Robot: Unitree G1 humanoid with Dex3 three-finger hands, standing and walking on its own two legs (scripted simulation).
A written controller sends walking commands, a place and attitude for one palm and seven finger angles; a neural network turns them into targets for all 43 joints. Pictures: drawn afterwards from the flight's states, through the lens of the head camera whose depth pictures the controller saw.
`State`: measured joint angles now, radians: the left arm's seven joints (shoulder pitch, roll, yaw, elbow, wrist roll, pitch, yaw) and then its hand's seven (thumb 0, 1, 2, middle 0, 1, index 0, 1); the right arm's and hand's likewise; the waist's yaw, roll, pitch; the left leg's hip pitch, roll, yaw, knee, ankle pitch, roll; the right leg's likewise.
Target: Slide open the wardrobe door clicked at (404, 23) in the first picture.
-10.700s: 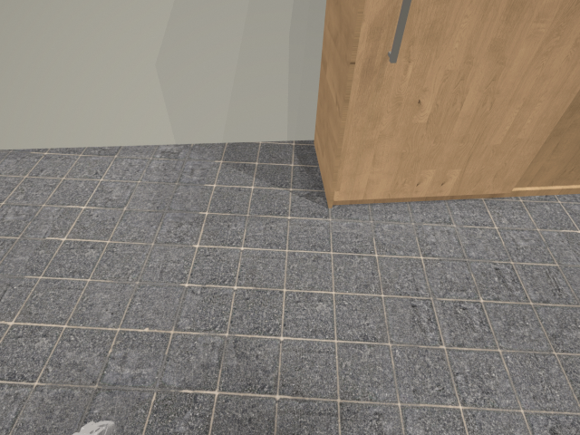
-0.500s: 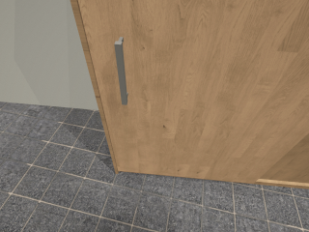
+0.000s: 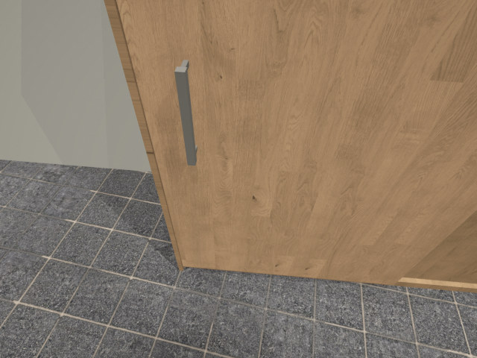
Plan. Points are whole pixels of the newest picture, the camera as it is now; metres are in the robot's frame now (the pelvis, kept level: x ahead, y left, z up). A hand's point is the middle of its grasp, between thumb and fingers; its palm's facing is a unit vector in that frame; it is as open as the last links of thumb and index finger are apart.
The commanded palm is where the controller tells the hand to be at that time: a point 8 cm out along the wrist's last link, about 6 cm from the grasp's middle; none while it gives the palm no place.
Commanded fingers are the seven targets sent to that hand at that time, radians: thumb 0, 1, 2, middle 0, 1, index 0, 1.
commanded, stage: shuffle to correct the standing spot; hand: left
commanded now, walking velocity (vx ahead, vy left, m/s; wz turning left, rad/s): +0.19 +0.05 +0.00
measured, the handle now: (189, 117) +0.56 +0.15 +0.09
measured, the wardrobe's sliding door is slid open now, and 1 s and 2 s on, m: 0.00 0.00 0.00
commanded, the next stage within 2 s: come to a stop and stand still in 0.24 s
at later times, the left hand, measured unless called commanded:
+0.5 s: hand out of the picture +0.10 +0.19 -0.19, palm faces +0.08 -0.98 -0.19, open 7.3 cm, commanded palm none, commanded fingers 0.00 0.90 0.90 -0.20 -0.30 -0.20 -0.30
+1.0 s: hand out of the picture +0.10 +0.20 -0.18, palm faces +0.06 -0.98 -0.19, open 7.3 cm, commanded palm none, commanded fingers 0.00 0.90 0.90 -0.20 -0.30 -0.20 -0.30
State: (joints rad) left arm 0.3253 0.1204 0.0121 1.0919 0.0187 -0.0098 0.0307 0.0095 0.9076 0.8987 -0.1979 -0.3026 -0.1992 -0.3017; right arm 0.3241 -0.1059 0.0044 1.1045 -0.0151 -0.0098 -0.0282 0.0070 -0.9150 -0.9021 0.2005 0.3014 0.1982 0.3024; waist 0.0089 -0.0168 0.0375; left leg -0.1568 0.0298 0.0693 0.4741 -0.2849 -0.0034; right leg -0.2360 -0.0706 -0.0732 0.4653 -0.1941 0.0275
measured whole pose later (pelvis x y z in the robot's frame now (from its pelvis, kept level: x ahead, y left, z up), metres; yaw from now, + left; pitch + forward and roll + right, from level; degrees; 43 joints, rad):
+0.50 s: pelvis +0.08 +0.01 -0.02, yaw +2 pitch -2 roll -1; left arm 0.28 0.14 0.05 1.06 0.02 -0.04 0.02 0.03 0.93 0.90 -0.20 -0.30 -0.20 -0.30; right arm 0.45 -0.08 0.01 1.13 -0.01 -0.02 -0.05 0.00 -0.91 -0.90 0.20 0.30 0.20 0.30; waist -0.02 0.01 0.07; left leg -0.15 0.02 0.06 0.71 -0.49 0.01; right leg -0.27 -0.04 -0.17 0.63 -0.30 -0.04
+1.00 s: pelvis +0.09 +0.03 +0.00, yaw +1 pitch -1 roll +0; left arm 0.27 0.15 0.02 1.09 0.02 0.01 0.04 0.01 0.93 0.90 -0.20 -0.30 -0.20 -0.30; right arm 0.24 -0.16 -0.01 1.09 -0.02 -0.01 -0.05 0.02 -0.95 -0.90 0.20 0.30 0.20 0.30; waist 0.01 -0.01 0.05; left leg -0.12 0.01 0.16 0.44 -0.30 0.04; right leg -0.20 -0.06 -0.13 0.48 -0.25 0.00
